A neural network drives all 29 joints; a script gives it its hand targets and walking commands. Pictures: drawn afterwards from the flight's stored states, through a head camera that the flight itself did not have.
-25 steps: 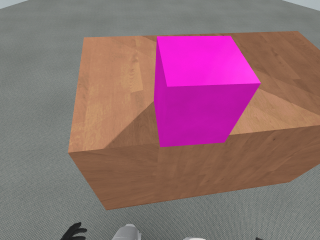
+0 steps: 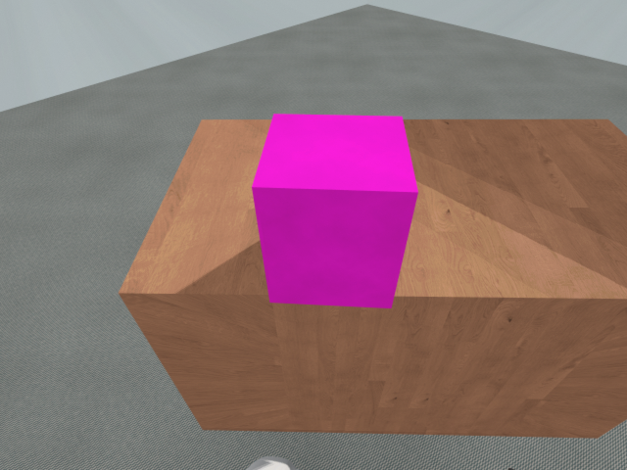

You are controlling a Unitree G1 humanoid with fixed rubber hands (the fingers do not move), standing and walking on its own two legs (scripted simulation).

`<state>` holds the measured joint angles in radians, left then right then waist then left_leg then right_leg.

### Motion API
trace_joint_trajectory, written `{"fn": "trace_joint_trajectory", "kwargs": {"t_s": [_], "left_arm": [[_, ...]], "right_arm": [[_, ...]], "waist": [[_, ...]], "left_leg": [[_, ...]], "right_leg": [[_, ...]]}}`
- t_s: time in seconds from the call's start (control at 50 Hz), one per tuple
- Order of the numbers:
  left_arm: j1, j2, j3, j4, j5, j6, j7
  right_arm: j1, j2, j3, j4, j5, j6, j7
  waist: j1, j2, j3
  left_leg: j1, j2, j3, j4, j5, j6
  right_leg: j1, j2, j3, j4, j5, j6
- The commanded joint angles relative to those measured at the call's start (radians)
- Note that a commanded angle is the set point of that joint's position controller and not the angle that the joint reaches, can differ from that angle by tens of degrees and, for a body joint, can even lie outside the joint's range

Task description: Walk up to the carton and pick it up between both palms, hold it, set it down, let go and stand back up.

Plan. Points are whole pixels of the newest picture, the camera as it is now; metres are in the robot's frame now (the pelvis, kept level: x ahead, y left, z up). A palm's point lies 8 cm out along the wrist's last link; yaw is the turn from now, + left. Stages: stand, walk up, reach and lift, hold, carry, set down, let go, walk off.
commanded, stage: walk up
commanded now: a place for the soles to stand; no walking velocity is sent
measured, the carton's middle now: (333, 212) +0.50 +0.01 +0.06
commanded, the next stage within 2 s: none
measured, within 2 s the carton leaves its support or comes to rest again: neither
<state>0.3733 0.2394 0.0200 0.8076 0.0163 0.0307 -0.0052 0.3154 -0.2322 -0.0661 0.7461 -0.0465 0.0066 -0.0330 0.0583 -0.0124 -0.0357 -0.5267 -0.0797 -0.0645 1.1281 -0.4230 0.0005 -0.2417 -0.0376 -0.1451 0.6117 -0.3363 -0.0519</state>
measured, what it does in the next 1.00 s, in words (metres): steps on the spot: left foot, then right foot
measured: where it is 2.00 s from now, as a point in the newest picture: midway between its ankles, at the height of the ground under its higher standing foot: outside the picture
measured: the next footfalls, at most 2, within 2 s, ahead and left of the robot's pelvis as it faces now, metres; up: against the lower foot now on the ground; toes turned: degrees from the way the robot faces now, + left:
left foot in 0.28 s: +0.09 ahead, +0.09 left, +0.00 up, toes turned +2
right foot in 0.52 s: +0.17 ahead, -0.14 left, +0.00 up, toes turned +2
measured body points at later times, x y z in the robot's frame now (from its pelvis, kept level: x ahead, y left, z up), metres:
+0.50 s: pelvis +0.07 -0.03 -0.01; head +0.08 -0.03 +0.44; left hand +0.08 +0.22 -0.14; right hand +0.21 -0.25 -0.13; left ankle +0.06 +0.11 -0.73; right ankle +0.11 -0.14 -0.72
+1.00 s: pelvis +0.08 -0.03 +0.00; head +0.09 -0.03 +0.45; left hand +0.16 +0.22 -0.12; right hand +0.18 -0.27 -0.14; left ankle +0.07 +0.09 -0.73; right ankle +0.13 -0.14 -0.73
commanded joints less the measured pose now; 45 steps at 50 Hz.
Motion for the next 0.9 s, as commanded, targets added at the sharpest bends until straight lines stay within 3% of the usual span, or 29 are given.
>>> {"fn": "trace_joint_trajectory", "kwargs": {"t_s": [0.0,0.06,0.12,0.16,0.2,0.22,0.24,0.26,0.28,0.3,0.32,0.34,0.38,0.42,0.44,0.46,0.48,0.5,0.52,0.54,0.56,0.58,0.6,0.64,0.68,0.72,0.78,0.88], "left_arm": [[0.096,0.135,0.022,0.010,0.032,-0.067,0.033],[0.146,0.146,0.024,0.034,0.048,-0.082,0.041],[0.179,0.148,0.022,0.057,0.050,-0.082,0.040],[0.161,0.142,0.013,0.064,0.046,-0.072,0.035],[0.091,0.144,0.006,0.052,0.034,-0.058,0.025],[0.065,0.131,-0.001,0.042,0.028,-0.056,0.018],[0.046,0.103,-0.011,0.024,0.019,-0.059,0.011],[0.044,0.068,-0.023,0.003,0.009,-0.059,0.008],[0.044,0.051,-0.024,-0.015,0.007,-0.043,0.012],[0.028,0.069,-0.009,-0.022,0.015,-0.019,0.022],[0.016,0.079,-0.002,-0.024,0.019,-0.009,0.027],[0.015,0.083,0.001,-0.021,0.020,-0.009,0.026],[0.072,0.063,-0.002,-0.006,0.012,-0.021,0.013],[0.149,0.031,-0.006,0.017,0.005,-0.042,0.009],[0.201,0.020,-0.006,0.036,0.003,-0.055,0.011],[0.214,0.047,0.004,0.036,0.005,-0.067,0.014],[0.182,0.100,0.019,0.013,0.006,-0.074,0.020],[0.103,0.163,0.032,-0.029,0.000,-0.072,0.026],[0.026,0.178,0.039,-0.053,-0.010,-0.059,0.033],[-0.025,0.182,0.041,-0.054,-0.016,-0.049,0.035],[-0.054,0.142,0.032,-0.058,-0.013,-0.046,0.034],[-0.105,0.163,0.033,-0.066,-0.016,-0.045,0.034],[-0.132,0.159,0.031,-0.074,-0.012,-0.045,0.030],[-0.113,0.123,0.018,-0.067,0.006,-0.052,0.016],[-0.100,0.091,0.015,-0.067,-0.004,-0.056,0.014],[-0.090,0.100,0.019,-0.051,-0.011,-0.052,0.019],[-0.095,0.123,0.018,-0.028,-0.010,-0.051,0.019],[-0.138,0.105,0.006,-0.013,-0.006,-0.048,0.020]], "right_arm": [[-0.033,-0.062,-0.002,-0.044,-0.005,-0.019,0.039],[-0.082,-0.057,0.011,-0.052,-0.003,-0.027,0.046],[-0.128,-0.037,0.024,-0.062,-0.004,-0.037,0.046],[-0.124,-0.012,0.031,-0.058,-0.006,-0.046,0.039],[-0.035,0.001,0.033,-0.024,-0.006,-0.057,0.030],[0.018,-0.028,0.022,-0.003,-0.009,-0.060,0.024],[0.076,-0.079,0.002,0.013,-0.011,-0.058,0.017],[0.132,-0.135,-0.018,0.022,-0.011,-0.051,0.005],[0.161,-0.152,-0.020,0.025,0.004,-0.043,-0.009],[0.155,-0.153,-0.023,0.046,0.022,-0.034,-0.019],[0.114,-0.140,-0.017,0.047,0.027,-0.031,-0.023],[0.069,-0.122,-0.006,0.041,0.026,-0.028,-0.025],[-0.026,-0.115,0.009,0.022,0.014,-0.027,-0.029],[-0.152,-0.107,0.023,0.019,0.015,-0.024,-0.018],[-0.214,-0.100,0.031,0.020,0.015,-0.019,-0.007],[-0.230,-0.078,0.040,0.021,0.015,-0.014,0.005],[-0.209,-0.039,0.051,0.018,0.024,-0.010,0.012],[-0.148,-0.024,0.054,0.027,0.033,0.002,0.011],[-0.103,-0.043,0.045,0.051,0.036,0.022,0.007],[-0.083,-0.045,0.042,0.069,0.033,0.038,0.005],[-0.104,-0.041,0.047,0.085,0.021,0.037,0.007],[-0.085,-0.034,0.050,0.095,0.024,0.028,0.005],[-0.059,-0.051,0.050,0.114,0.024,0.015,0.005],[-0.071,-0.102,0.037,0.128,0.026,-0.005,0.006],[-0.097,-0.113,0.042,0.142,0.033,-0.008,0.012],[-0.125,-0.097,0.050,0.153,0.034,-0.004,0.021],[-0.115,-0.090,0.056,0.157,0.031,-0.001,0.017],[-0.119,-0.110,0.056,0.180,0.038,-0.001,0.022]], "waist": [[0.000,-0.011,0.174],[0.037,-0.057,0.097],[0.054,-0.088,0.061],[0.030,-0.101,0.047],[-0.041,-0.080,0.018],[-0.074,-0.049,-0.011],[-0.110,-0.002,-0.053],[-0.140,0.079,-0.091],[-0.144,0.105,-0.068],[-0.151,0.117,-0.010],[-0.143,0.137,0.045],[-0.129,0.134,0.099],[-0.075,0.137,0.146],[0.006,0.115,0.116],[0.047,0.085,0.088],[0.050,0.032,0.070],[0.029,-0.063,0.053],[-0.018,-0.120,0.055],[-0.042,-0.070,0.083],[-0.061,-0.089,0.134],[-0.058,-0.083,0.200],[-0.086,-0.127,0.187],[-0.092,-0.134,0.154],[-0.076,-0.087,0.071],[-0.044,-0.045,0.000],[-0.031,0.000,-0.008],[-0.041,0.009,-0.033],[-0.040,0.019,0.015]], "left_leg": [[-0.218,0.060,-0.059,-0.219,0.041,-0.016],[-0.217,0.081,-0.030,-0.333,-0.010,-0.015],[-0.144,0.083,0.022,-0.426,-0.038,0.000],[-0.015,0.066,0.064,-0.520,0.040,0.018],[0.256,0.051,0.103,-0.679,0.312,0.044],[0.427,0.071,0.076,-0.674,0.459,0.060],[0.606,0.134,-0.018,-0.610,0.570,0.097],[0.712,0.298,-0.238,-0.609,0.644,0.185],[0.653,0.463,-0.453,-0.692,0.589,0.302],[0.534,0.515,-0.489,-0.724,0.453,0.382],[0.458,0.507,-0.480,-0.757,0.347,0.376],[0.395,0.466,-0.423,-0.782,0.291,0.344],[0.324,0.392,-0.295,-0.774,0.365,0.276],[0.203,0.293,-0.120,-0.661,0.538,0.188],[0.144,0.233,-0.038,-0.556,0.572,0.133],[0.102,0.180,0.013,-0.445,0.509,0.082],[0.067,0.126,0.054,-0.364,0.354,0.027],[0.116,0.086,0.092,-0.318,0.074,-0.017],[0.194,0.090,0.079,-0.288,-0.186,-0.021],[0.246,0.118,0.051,-0.285,-0.212,-0.010],[0.176,0.125,0.035,-0.318,-0.187,-0.006],[0.179,0.149,0.040,-0.429,-0.037,-0.007],[0.267,0.164,0.048,-0.532,0.143,-0.005],[0.385,0.179,-0.002,-0.614,0.377,0.019],[0.315,0.183,-0.030,-0.617,0.349,0.041],[0.274,0.161,0.000,-0.608,0.266,0.030],[0.334,0.167,0.011,-0.641,0.290,0.022],[0.306,0.188,0.000,-0.686,0.285,0.035]], "right_leg": [[0.161,-0.351,0.462,-0.435,-0.392,-0.100],[0.329,-0.368,0.414,-0.399,-0.238,-0.137],[0.379,-0.358,0.332,-0.331,0.113,-0.150],[0.327,-0.318,0.224,-0.247,0.425,-0.133],[0.158,-0.234,0.054,-0.124,0.581,-0.072],[0.031,-0.186,-0.008,-0.047,0.558,-0.030],[-0.129,-0.140,-0.049,0.058,0.484,0.021],[-0.271,-0.062,-0.078,0.216,0.305,0.078],[-0.325,-0.008,-0.001,0.317,-0.151,0.105],[-0.315,-0.031,0.092,0.374,-0.387,0.104],[-0.325,-0.048,0.119,0.381,-0.411,0.094],[-0.327,-0.045,0.123,0.352,-0.395,0.085],[-0.274,-0.048,0.141,0.241,-0.270,0.077],[-0.048,-0.038,0.124,0.023,0.023,0.059],[0.091,-0.028,0.096,-0.104,0.282,0.050],[0.158,-0.049,0.123,-0.109,0.473,0.048],[0.158,-0.147,0.238,-0.139,0.593,0.032],[0.037,-0.301,0.439,-0.258,0.515,-0.035],[-0.089,-0.339,0.487,-0.330,0.249,-0.103],[-0.187,-0.343,0.490,-0.345,0.097,-0.139],[-0.142,-0.298,0.437,-0.334,0.147,-0.121],[-0.116,-0.293,0.404,-0.290,0.224,-0.112],[-0.144,-0.249,0.350,-0.247,0.298,-0.079],[-0.129,-0.159,0.258,-0.158,0.426,-0.028],[0.011,-0.122,0.223,-0.149,0.338,-0.019],[0.070,-0.135,0.259,-0.184,0.298,-0.025],[0.053,-0.147,0.264,-0.179,0.345,-0.035],[0.024,-0.102,0.223,-0.175,0.255,-0.016]]}}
